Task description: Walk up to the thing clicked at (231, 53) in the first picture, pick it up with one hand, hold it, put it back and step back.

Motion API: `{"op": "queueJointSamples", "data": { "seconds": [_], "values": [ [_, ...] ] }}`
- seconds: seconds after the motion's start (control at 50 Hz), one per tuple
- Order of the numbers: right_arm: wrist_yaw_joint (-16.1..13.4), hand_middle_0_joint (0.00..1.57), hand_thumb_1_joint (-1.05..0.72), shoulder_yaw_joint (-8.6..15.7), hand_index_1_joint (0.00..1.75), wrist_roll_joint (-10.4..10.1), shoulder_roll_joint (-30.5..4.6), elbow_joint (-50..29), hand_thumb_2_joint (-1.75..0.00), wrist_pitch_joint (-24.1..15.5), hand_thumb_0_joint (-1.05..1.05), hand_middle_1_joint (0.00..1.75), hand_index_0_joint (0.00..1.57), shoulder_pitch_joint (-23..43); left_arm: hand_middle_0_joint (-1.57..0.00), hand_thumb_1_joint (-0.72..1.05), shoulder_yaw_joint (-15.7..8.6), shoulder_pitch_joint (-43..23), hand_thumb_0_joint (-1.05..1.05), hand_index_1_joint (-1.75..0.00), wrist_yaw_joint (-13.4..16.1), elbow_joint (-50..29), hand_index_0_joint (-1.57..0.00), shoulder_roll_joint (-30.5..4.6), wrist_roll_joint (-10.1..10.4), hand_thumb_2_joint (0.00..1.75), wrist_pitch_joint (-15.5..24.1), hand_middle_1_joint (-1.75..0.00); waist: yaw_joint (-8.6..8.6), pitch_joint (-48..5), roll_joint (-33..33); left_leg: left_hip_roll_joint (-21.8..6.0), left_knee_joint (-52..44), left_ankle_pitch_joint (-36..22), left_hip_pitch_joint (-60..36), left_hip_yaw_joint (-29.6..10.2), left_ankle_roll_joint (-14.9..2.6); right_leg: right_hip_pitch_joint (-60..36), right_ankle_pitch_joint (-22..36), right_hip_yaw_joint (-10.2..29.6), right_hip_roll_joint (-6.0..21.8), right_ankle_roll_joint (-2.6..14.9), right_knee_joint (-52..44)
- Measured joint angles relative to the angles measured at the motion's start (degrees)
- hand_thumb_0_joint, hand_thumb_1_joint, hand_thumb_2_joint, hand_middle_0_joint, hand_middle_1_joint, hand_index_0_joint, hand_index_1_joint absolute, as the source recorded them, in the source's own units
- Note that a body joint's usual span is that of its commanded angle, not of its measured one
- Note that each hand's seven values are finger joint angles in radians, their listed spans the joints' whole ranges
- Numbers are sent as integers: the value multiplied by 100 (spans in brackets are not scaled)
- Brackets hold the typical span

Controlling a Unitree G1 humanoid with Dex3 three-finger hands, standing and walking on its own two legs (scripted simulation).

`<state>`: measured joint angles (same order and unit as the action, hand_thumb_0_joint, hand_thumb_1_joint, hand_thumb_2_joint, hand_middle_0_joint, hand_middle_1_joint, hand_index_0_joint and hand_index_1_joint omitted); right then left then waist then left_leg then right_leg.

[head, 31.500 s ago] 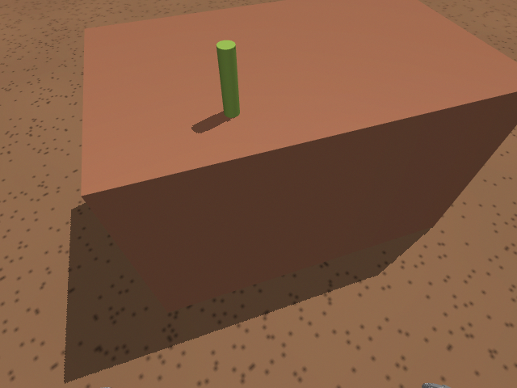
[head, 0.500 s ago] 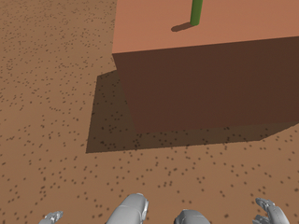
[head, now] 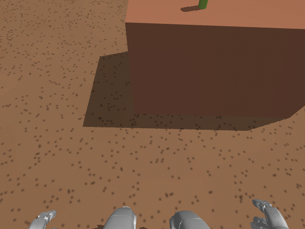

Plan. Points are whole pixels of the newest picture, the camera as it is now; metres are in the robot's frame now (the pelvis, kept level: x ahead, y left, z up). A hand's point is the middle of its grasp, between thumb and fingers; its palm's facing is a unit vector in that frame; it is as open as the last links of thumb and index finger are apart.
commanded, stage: step back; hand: right
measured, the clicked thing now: out of the picture +1.05 -0.19 +0.07
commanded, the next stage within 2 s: stand in 1.28 s
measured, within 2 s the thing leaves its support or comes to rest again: neither
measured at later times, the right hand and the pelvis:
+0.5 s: hand out of the picture -0.04 -0.25 -0.16, palm faces -0.09 +0.94 -0.34, open 7.4 cm; pelvis -0.11 +0.00 +0.00, yaw +3 degrees
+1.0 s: hand out of the picture +0.01 -0.26 -0.16, palm faces -0.10 +0.93 -0.36, open 7.4 cm; pelvis -0.08 +0.00 +0.00, yaw +3 degrees
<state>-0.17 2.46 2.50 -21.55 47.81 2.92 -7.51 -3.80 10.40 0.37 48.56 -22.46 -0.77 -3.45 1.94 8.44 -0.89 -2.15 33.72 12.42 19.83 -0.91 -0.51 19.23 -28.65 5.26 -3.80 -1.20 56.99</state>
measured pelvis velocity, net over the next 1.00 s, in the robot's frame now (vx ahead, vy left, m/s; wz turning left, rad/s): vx -0.08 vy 0.00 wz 0.06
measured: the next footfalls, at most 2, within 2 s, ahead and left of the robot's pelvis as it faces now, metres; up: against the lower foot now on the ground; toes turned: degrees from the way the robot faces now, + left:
right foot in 0.06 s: -0.04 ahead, -0.13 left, +0.00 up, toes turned +0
left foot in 0.40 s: -0.08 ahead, +0.13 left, +0.00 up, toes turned +1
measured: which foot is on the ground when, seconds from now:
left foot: down 0.00-0.10, up 0.12-0.38, down 0.40-0.70, up 0.72-0.98, down 1.00-1.00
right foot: up 0.00-0.04, down 0.06-0.44, up 0.46-0.66, down 0.68-1.00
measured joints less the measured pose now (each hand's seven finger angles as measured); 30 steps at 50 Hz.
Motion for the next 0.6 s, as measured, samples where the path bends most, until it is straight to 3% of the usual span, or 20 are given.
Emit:
{"op": "queueJointSamples", "data": {
  "seconds": [0.06, 0.08, 0.1, 0.12, 0.16, 0.2, 0.26, 0.3, 0.38, 0.4, 0.44, 0.46, 0.5, 0.54, 0.6],
  "values": [
    [38, 20, -90, 25, 30, -43, -119, -179, -90, 26, 0, 30, 21, 318, -21, 90, 27, 154, 1, -30, 33, 136, -21, -22, -22, 90, 139, -30, 97, 98, 70, -105, 296, -59, 361, 150, 103, -727, 343, -235, 290, -15, -1766],
    [47, 20, -90, 42, 30, -66, -197, -183, -90, 46, 0, 30, 21, 438, -21, 90, 28, 145, 1, -30, 55, 252, -21, 50, -45, 90, 191, -30, 85, 185, 267, -229, 476, -41, 470, 84, 126, -882, 453, -336, 195, 69, -2118],
    [40, 20, -90, 73, 30, -87, -278, -158, -90, 75, 0, 30, 21, 509, -21, 90, 54, 125, 1, -30, 58, 360, -21, 160, -81, 90, 216, -30, 15, 276, 552, -346, 617, -16, 540, -101, 29, -947, 560, -478, 28, 134, -2200],
    [24, 20, -90, 93, 30, -99, -294, -122, -90, 105, 0, 30, 21, 498, -21, 90, 82, 175, 1, -30, 39, 407, -21, 220, -119, 90, 239, -30, -31, 259, 679, -270, 794, 393, 631, -316, -24, -917, 614, -565, -20, 173, -2170],
    [-4, 20, -90, 96, 30, -109, -193, -19, -90, 189, 0, 30, 21, 367, -21, 90, 111, 365, 1, -30, 17, 419, -21, 217, -172, 90, 274, -30, 142, 56, 523, 176, 1560, 1295, 820, -583, 15, -693, 649, -412, 131, 233, -1996],
    [25, 20, -90, 69, 30, -151, -136, 88, -90, 220, 0, 30, 20, 265, -21, 90, 109, 513, 1, -30, 44, 462, -21, 211, -174, 90, 288, -30, 240, -69, 373, 526, 2391, 1434, 884, -770, 33, -603, 781, -241, 283, 241, -2052],
    [25, 20, -90, 49, 30, -193, -161, 174, -90, 147, 0, 30, 21, 41, -21, 90, 94, 517, 1, -30, 74, 508, -21, 214, -162, 90, 290, -30, 93, -193, 404, 698, 2889, 1252, 797, -897, 94, -494, 945, -355, 423, 196, -2159],
    [29, 20, -90, 53, 30, -171, -185, 267, -90, 130, 0, 30, 21, -106, -21, 90, 78, 468, 1, -30, 72, 428, -21, 187, -185, 90, 337, -30, 50, -226, 463, 595, 2639, 1266, 535, -799, 146, -397, 981, -455, 453, 178, -2113],
    [104, 20, -90, 80, 30, -87, -163, 529, -90, 79, 0, 30, 20, -378, -21, 90, 19, 266, 1, -30, 36, 264, -21, 74, -225, 90, 410, -30, -13, -271, 473, 302, 1203, 1637, -190, -412, 157, -212, 927, -742, 573, 158, -1878],
    [127, 20, -90, 90, 30, -73, -138, 597, -90, 42, 0, 30, 20, -433, -21, 90, 14, 211, 1, -30, 23, 244, -21, 31, -218, 90, 406, -30, -26, -282, 431, 263, 691, 1558, -418, -311, 119, -164, 893, -796, 628, 135, -1785],
    [146, 20, -91, 115, 30, -27, 38, 752, -90, -45, 0, 30, 21, -420, -21, 90, -6, 142, 1, -30, 26, 250, -21, -103, -193, 90, 370, -30, 58, -164, 40, 480, 184, 745, -702, -85, 76, -107, 802, -593, 866, 147, -1526],
    [156, 20, -90, 107, 30, 4, 100, 766, -90, -96, 0, 30, 21, -450, -21, 90, -7, 186, 1, -30, 37, 283, -21, -121, -158, 90, 346, -30, 89, -199, -69, 519, 121, 681, -755, 10, 60, -28, 556, -456, 850, 173, -1329],
    [193, 20, -90, 76, 30, 8, 138, 746, -90, -186, 0, 30, 21, -565, -21, 90, 25, 268, 1, -30, 20, 460, -21, -88, -132, 90, 293, -30, -43, -396, -18, 437, 100, 714, -735, -42, -57, 144, 34, -419, 625, 186, -878],
    [199, 20, -90, 52, 30, 16, 180, 754, -90, -234, 0, 30, 21, -628, -21, 90, 44, 307, 1, -30, -45, 586, -21, -106, -94, 90, 280, -30, -132, -490, -19, 361, -62, 654, -812, -81, -101, 223, 43, -415, 497, 204, -651],
    [192, 20, -90, 51, 30, 14, 204, 741, -90, -305, 0, 30, 21, -624, -21, 90, 39, 359, 1, -30, -126, 654, -21, -132, -76, 90, 345, -30, -148, -513, -95, 304, -261, 535, -912, -5, -17, 212, 308, -471, 520, 198, -925]
  ]
}}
